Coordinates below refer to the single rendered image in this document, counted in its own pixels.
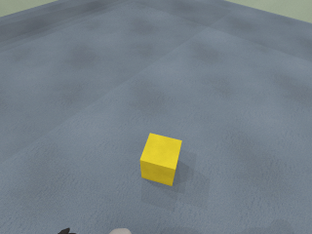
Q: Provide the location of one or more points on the carton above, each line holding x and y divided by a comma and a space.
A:
159, 159

